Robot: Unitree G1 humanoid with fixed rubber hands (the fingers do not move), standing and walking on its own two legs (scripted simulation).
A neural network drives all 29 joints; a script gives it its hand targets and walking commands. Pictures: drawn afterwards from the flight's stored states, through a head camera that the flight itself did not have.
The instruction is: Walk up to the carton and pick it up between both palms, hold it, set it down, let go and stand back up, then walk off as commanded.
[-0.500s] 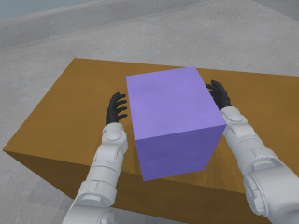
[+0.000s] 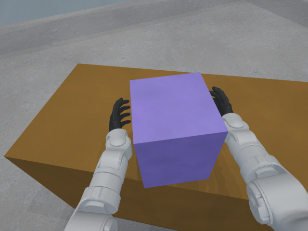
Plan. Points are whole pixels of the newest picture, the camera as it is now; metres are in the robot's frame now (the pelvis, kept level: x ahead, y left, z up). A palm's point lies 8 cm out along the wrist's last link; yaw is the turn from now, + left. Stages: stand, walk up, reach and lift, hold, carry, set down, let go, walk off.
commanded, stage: reach and lift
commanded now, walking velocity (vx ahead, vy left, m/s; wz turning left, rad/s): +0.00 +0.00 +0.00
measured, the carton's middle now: (171, 132) +0.40 +0.03 +0.02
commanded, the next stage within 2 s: none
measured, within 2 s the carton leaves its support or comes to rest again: leaves its support in 0.30 s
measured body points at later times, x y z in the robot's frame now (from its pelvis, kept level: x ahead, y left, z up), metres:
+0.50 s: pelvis +0.00 +0.00 +0.00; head -0.02 -0.01 +0.45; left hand +0.37 +0.18 +0.11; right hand +0.43 -0.11 +0.11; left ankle +0.00 +0.11 -0.74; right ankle +0.03 -0.09 -0.74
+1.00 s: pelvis -0.01 +0.00 +0.00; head -0.03 +0.00 +0.45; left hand +0.38 +0.17 +0.15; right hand +0.43 -0.12 +0.14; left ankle +0.00 +0.11 -0.74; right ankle +0.03 -0.09 -0.74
